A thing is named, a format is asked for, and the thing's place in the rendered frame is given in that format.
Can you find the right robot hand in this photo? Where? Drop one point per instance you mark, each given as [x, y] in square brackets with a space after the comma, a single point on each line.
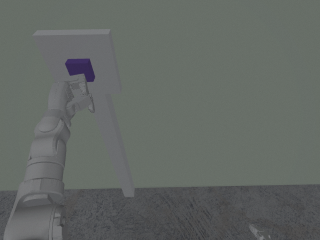
[260, 234]

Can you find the robot left upper arm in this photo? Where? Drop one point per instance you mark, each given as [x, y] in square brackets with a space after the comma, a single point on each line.
[41, 222]

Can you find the panel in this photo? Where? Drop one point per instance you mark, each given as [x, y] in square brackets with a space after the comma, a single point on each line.
[56, 47]

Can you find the left robot hand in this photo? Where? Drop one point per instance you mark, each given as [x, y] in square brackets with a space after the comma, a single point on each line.
[61, 97]

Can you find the robot left forearm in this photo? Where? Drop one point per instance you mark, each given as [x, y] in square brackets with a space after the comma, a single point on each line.
[43, 180]

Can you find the button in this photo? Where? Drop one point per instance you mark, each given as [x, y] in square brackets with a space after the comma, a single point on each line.
[81, 66]

